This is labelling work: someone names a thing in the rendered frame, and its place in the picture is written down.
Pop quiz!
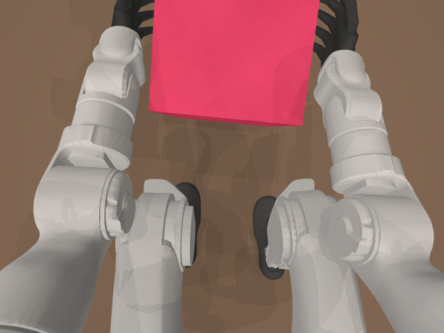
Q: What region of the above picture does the robot left forearm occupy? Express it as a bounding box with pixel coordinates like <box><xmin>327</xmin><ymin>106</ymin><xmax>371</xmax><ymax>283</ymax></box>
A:
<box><xmin>33</xmin><ymin>26</ymin><xmax>146</xmax><ymax>228</ymax></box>

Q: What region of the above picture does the right robot hand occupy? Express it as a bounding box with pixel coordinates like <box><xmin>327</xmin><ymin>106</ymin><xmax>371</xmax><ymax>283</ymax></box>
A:
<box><xmin>313</xmin><ymin>0</ymin><xmax>359</xmax><ymax>67</ymax></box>

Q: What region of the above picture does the right robot upper arm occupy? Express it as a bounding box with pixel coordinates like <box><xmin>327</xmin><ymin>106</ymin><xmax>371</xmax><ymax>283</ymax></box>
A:
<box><xmin>327</xmin><ymin>194</ymin><xmax>444</xmax><ymax>333</ymax></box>

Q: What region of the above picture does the carton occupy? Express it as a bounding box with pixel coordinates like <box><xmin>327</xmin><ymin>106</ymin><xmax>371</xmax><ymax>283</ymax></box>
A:
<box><xmin>148</xmin><ymin>0</ymin><xmax>320</xmax><ymax>127</ymax></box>

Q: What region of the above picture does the robot right forearm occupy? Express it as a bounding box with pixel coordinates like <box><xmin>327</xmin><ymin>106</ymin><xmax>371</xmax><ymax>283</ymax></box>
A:
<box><xmin>314</xmin><ymin>50</ymin><xmax>434</xmax><ymax>232</ymax></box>

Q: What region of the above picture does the robot right thigh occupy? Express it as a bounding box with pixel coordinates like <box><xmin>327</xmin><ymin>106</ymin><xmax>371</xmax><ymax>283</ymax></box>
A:
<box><xmin>270</xmin><ymin>189</ymin><xmax>367</xmax><ymax>333</ymax></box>

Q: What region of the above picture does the right robot shin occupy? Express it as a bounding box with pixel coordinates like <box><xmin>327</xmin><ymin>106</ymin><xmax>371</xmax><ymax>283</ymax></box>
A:
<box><xmin>265</xmin><ymin>178</ymin><xmax>338</xmax><ymax>269</ymax></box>

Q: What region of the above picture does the left robot upper arm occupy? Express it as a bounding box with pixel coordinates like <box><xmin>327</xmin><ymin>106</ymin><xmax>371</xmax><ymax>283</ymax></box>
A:
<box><xmin>0</xmin><ymin>165</ymin><xmax>136</xmax><ymax>333</ymax></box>

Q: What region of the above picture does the left robot hand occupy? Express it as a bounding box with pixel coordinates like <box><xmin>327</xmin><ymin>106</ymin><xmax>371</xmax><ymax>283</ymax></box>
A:
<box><xmin>111</xmin><ymin>0</ymin><xmax>155</xmax><ymax>39</ymax></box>

